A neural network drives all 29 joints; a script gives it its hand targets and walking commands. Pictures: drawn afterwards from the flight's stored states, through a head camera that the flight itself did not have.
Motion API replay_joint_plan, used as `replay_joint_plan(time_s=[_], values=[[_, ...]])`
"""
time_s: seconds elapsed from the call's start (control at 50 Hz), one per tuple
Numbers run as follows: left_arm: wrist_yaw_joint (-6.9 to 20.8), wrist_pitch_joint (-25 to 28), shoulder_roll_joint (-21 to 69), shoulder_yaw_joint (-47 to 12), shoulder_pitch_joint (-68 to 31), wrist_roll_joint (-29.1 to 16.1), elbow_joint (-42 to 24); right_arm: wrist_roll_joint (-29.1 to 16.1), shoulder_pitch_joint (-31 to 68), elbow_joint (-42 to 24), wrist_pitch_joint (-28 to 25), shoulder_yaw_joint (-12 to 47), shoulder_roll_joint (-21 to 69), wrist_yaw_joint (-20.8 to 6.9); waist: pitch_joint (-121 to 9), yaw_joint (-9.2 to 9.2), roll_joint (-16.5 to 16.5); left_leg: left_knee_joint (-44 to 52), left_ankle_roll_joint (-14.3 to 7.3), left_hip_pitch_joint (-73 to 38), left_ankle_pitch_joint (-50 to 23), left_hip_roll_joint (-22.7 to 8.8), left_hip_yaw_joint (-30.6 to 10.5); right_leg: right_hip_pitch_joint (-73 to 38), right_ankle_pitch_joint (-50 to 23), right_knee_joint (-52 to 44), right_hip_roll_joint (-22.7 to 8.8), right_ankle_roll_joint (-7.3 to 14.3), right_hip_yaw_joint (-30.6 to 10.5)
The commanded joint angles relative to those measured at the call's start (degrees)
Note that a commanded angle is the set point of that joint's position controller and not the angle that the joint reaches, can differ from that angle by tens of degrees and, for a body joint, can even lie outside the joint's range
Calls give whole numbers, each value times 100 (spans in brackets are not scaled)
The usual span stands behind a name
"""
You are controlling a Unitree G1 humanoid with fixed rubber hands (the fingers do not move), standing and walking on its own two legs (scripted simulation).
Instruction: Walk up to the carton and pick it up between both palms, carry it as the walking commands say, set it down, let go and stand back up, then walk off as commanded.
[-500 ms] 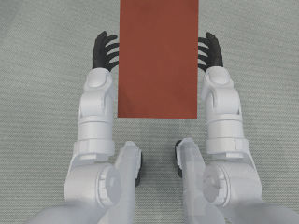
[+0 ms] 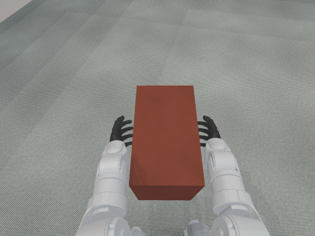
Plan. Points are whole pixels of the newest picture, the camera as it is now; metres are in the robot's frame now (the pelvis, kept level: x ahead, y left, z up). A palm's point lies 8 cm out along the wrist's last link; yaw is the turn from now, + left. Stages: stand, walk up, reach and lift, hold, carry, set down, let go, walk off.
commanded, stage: reach and lift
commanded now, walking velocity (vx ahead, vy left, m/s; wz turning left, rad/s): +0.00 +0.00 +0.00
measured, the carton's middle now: (164, 145) +0.38 -0.02 -0.08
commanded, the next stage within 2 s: hold in 1.92 s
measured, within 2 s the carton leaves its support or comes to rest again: neither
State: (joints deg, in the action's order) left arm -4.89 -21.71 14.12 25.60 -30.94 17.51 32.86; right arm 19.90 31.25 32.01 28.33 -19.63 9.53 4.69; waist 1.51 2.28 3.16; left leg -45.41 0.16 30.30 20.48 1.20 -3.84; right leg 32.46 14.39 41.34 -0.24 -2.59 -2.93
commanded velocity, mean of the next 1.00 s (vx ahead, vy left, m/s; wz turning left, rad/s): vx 0.00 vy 0.00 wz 0.00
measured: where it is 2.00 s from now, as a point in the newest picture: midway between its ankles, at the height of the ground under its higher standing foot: outside the picture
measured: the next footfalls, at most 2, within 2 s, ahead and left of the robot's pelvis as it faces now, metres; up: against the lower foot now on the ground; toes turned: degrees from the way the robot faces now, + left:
none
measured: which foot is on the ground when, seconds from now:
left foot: down 0.00-1.00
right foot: down 0.00-1.00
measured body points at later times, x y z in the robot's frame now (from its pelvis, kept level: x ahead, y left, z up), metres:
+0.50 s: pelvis +0.02 +0.00 +0.03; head +0.01 -0.01 +0.48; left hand +0.36 +0.11 +0.06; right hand +0.34 -0.15 +0.05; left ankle +0.03 +0.12 -0.71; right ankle +0.07 -0.15 -0.71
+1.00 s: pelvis +0.01 -0.02 +0.03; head -0.03 -0.03 +0.48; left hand +0.33 +0.13 +0.08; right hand +0.34 -0.13 +0.07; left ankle +0.03 +0.12 -0.71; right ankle +0.07 -0.15 -0.71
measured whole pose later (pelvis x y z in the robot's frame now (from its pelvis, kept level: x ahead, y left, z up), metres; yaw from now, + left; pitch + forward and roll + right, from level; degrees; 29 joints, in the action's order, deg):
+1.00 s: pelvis +0.01 -0.02 +0.03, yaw +2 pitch -9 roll +0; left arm -3.0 -38.6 11.8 19.6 -24.4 17.4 24.5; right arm 18.9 25.2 25.1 43.1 -13.2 12.1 7.2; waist 2.4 -0.5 1.6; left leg -28.1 1.6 4.9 14.8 0.2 -6.0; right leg 7.4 10.6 26.4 -0.2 -0.8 -0.8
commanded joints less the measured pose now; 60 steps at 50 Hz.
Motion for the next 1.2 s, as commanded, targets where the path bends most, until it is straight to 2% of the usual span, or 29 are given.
replay_joint_plan(time_s=[0.0,0.02,0.04,0.08,0.12,0.14,0.18,0.24,0.26,0.28,0.32,0.36,0.42,0.44,0.46,0.5,0.56,0.58,0.6,0.64,0.7,0.76,0.84,0.88,0.98,1.0,1.02,1.1,1.18], values=[[1466,28,5722,-3185,-3172,-755,920,-1359,3976,-54,-520,3195,6190,-1308,-2835,-149,-402,1066,-85,-38,-1119,527,-124,-2397,-1396,-454,657,133,22],[1431,83,5922,-3978,-3517,-1134,12,-1470,3593,-275,-533,3539,6350,-1346,-3514,22,-127,1231,4,-826,-1892,529,-204,-2793,-2019,-556,751,198,91],[1429,49,6030,-4122,-3792,-1315,133,-1565,3848,-402,-552,3578,6213,-1284,-3371,303,-139,1181,13,-728,-1562,523,-196,-2826,-1781,-612,658,175,26],[1404,44,6003,-4190,-3766,-1259,-42,-1474,3646,-230,-539,3465,6203,-1328,-3413,298,-34,1213,75,-847,-1505,526,-164,-2616,-1616,-670,670,211,65],[1421,28,6078,-4637,-3370,-1466,-577,-1769,3444,-1002,-501,4060,6461,-1259,-4226,286,-133,1214,60,-1144,-2094,562,-194,-3370,-2389,-644,684,124,76],[1420,-15,5900,-4558,-3456,-1487,-616,-1792,3662,-1126,-457,4131,6334,-1278,-4045,91,-88,1344,42,-1038,-1896,600,-112,-3457,-2269,-754,640,137,32],[1431,-195,5755,-4215,-2758,-1332,-57,-1690,3492,-1211,-296,4105,6088,-1255,-3553,88,-361,1530,-11,-931,-1608,591,-174,-3600,-2020,-895,632,83,75],[1504,-291,6028,-4397,-3189,-1384,-261,-1585,3092,-778,-121,3895,6260,-1285,-3252,336,-283,1755,-38,-1297,-1185,481,-184,-3273,-1436,-1065,583,138,162],[1527,-367,5832,-4426,-3264,-1363,-409,-1572,3162,-689,-53,3794,6182,-1329,-2990,234,-85,1880,-4,-1110,-1059,512,-102,-3341,-1277,-1189,655,156,165],[1544,-463,5920,-4296,-3069,-1381,-83,-1494,3183,-805,-15,3672,6068,-1327,-2813,466,-265,1979,16,-1257,-1016,466,-144,-3362,-1306,-1243,645,151,227],[1508,-500,6092,-4689,-3307,-1612,-622,-1799,3368,-1209,5,3951,6136,-1373,-3187,416,24,1937,60,-1524,-1463,431,-209,-3413,-1599,-1196,638,207,168],[1456,-655,5910,-4331,-2814,-1391,-249,-1600,2973,-823,158,3655,5864,-1417,-2621,361,62,2063,88,-1389,-1449,353,-196,-3276,-1496,-1272,616,243,224],[1464,-878,5689,-3918,-2030,-1183,-82,-1732,2884,-1035,472,3928,6091,-1439,-2207,-73,-414,2168,-40,-1473,-1512,354,-167,-3540,-1556,-1366,633,110,252],[1457,-890,5879,-4239,-2448,-1461,-324,-1820,2795,-867,484,3941,6163,-1429,-2163,114,-173,2235,-9,-1570,-1542,363,-219,-3597,-1510,-1410,571,188,208],[1470,-915,6001,-4409,-2654,-1639,-661,-1898,2983,-1288,478,4201,6170,-1462,-2618,101,-313,2228,29,-1971,-1803,342,-250,-3624,-1645,-1444,637,209,192],[1402,-1043,5881,-4387,-2452,-1570,-670,-1949,2802,-1144,574,3958,6121,-1445,-2108,129,24,2303,93,-1985,-2034,297,-274,-3539,-1711,-1530,613,266,151],[1469,-1216,5906,-4507,-2355,-1715,-706,-2021,2872,-1627,669,4174,6017,-1417,-1968,173,-145,2435,56,-2110,-1825,329,-260,-3732,-1591,-1676,594,269,157],[1484,-1257,6008,-4306,-2354,-1636,-490,-2119,3419,-1845,676,4313,5989,-1398,-2145,-44,-189,2344,39,-2009,-1696,355,-279,-3737,-1482,-1617,565,246,128],[1465,-1231,5920,-4489,-2629,-1773,-837,-2278,3507,-1968,718,4462,6155,-1431,-2139,-33,-80,2427,43,-2099,-1605,366,-236,-3865,-1454,-1647,531,243,131],[1537,-1324,5825,-4393,-2601,-1759,-859,-2185,3193,-1753,873,4389,6136,-1373,-1985,16,-443,2472,8,-2020,-1341,378,-214,-3845,-1258,-1743,559,194,180],[1603,-1374,5748,-4396,-2953,-1741,-1137,-2194,3075,-1502,925,4149,6343,-1354,-1960,56,-241,2453,-36,-1847,-985,432,-178,-3740,-1002,-1774,473,205,80],[1597,-1510,5654,-3958,-2602,-1505,-660,-2101,3176,-1307,1016,3829,6218,-1341,-1614,-136,-107,2570,-53,-1662,-792,382,-134,-3874,-829,-1794,442,257,69],[1662,-1547,5558,-3657,-2546,-1454,-349,-2059,3768,-1538,1002,3960,6276,-1285,-1540,-449,-583,2549,-98,-1642,-723,404,-106,-3897,-645,-1868,407,209,23],[1710,-1480,5588,-4033,-3277,-1712,-928,-2005,3311,-1059,1010,3773,6405,-1262,-1677,-132,-410,2512,-56,-1911,-771,421,-70,-3632,-702,-1903,427,231,33],[1738,-1590,5634,-3884,-2907,-1534,-553,-2039,3485,-1265,933,3753,6488,-1205,-1825,-349,-170,2440,-53,-1837,-922,465,-34,-3712,-719,-1897,413,253,-7],[1772,-1517,5598,-4102,-3493,-1739,-803,-2079,3636,-1203,879,3772,6383,-1232,-1823,-222,-235,2420,-54,-1731,-882,437,-99,-3680,-734,-1846,444,244,10],[1757,-1567,5482,-3991,-3689,-1609,-820,-1855,3145,-705,945,3443,6304,-1216,-1888,-90,109,2482,-28,-1780,-681,405,-36,-3639,-667,-1839,459,319,-1],[1757,-1587,5562,-3832,-3063,-1506,-471,-1947,3571,-1265,868,3678,6362,-1202,-1949,-347,-174,2423,-76,-1594,-876,419,-70,-3921,-842,-1812,430,259,22],[1766,-1529,5674,-4065,-3481,-1741,-678,-1984,3422,-931,857,3707,6465,-1198,-2092,-144,-395,2369,-69,-1662,-904,432,-150,-3801,-867,-1828,420,228,-34]])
